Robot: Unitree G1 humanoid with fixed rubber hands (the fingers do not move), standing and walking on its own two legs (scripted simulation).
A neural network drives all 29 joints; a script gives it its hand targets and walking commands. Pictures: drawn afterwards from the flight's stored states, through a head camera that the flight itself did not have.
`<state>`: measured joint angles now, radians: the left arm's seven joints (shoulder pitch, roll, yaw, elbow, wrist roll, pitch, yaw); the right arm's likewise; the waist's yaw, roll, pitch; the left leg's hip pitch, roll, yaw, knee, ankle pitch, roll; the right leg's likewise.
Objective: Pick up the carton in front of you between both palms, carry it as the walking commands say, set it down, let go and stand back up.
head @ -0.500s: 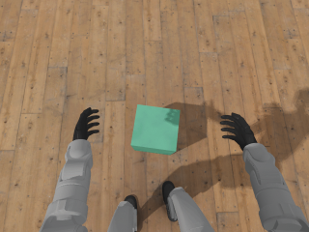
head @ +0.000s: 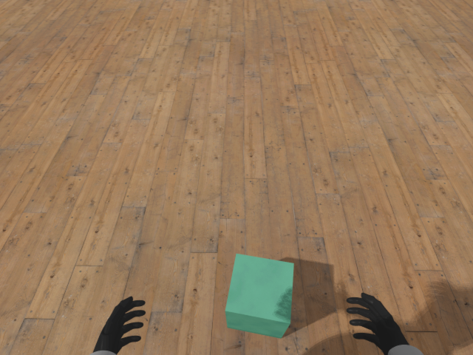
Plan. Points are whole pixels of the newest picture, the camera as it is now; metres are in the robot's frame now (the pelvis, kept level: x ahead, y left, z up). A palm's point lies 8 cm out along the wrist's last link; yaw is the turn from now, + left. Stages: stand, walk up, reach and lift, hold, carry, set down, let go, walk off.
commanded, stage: let go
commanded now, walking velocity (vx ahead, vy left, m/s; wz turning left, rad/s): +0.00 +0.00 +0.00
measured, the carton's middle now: (259, 296) +0.41 -0.08 -0.65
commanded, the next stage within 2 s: stand in 0.46 s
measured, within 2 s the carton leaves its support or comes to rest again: neither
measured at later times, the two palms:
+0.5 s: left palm out of the picture +0.15 +0.22 -0.07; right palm (405, 342) +0.16 -0.26 -0.07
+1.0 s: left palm out of the picture +0.12 +0.27 -0.08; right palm (427, 345) +0.15 -0.31 -0.10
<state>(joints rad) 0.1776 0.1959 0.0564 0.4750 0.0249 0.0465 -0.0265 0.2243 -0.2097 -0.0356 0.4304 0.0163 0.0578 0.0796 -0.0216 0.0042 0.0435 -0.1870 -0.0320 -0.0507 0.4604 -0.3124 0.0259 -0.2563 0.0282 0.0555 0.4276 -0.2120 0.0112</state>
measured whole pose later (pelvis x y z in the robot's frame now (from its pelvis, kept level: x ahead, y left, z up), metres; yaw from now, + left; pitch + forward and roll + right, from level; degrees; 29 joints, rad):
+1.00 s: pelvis +0.01 -0.03 +0.00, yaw +2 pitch +0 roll +0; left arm 0.17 0.32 0.05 0.79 0.04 0.00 0.02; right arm 0.19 -0.35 -0.02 0.73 -0.03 0.01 -0.03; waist 0.01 0.04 0.02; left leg -0.13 -0.01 -0.09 0.49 -0.35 -0.01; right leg -0.21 0.04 0.00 0.50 -0.29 -0.03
